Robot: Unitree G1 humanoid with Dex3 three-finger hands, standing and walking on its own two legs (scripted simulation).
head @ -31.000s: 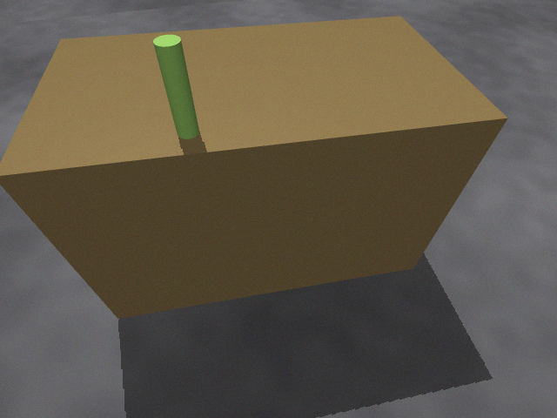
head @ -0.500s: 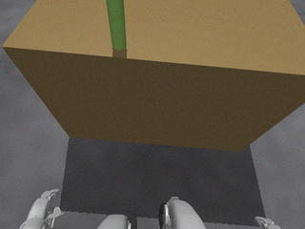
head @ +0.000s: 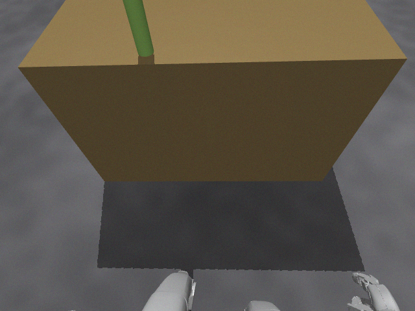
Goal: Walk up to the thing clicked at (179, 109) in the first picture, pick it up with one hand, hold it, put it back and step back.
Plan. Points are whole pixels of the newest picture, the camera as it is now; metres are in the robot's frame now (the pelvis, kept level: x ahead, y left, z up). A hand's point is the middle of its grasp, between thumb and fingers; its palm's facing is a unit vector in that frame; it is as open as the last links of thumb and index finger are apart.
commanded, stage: step back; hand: left
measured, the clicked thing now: (137, 18) +0.83 +0.26 +0.10
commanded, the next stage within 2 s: stand in 1.74 s
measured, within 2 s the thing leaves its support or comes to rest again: neither
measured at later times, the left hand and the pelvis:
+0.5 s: hand out of the picture -0.08 +0.24 -0.15, palm faces +0.03 -0.93 -0.36, open 7.4 cm; pelvis -0.16 -0.03 +0.00, yaw +2 degrees
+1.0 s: hand out of the picture -0.22 +0.24 -0.14, palm faces +0.14 -0.90 -0.41, open 7.4 cm; pelvis -0.24 -0.05 +0.00, yaw +7 degrees
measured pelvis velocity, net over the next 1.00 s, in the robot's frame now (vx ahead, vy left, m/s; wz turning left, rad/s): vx -0.24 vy -0.05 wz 0.11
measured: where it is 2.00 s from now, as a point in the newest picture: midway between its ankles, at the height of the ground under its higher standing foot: outside the picture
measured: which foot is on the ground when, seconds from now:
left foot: up 0.00-0.18, down 0.20-0.60, up 0.62-0.90, down 0.92-1.00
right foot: down 0.00-0.22, up 0.24-0.54, down 0.56-1.00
